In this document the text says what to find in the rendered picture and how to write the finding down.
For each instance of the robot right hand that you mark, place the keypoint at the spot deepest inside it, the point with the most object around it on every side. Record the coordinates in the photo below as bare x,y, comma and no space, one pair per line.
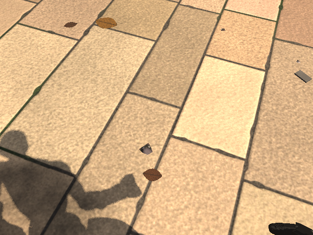
280,228

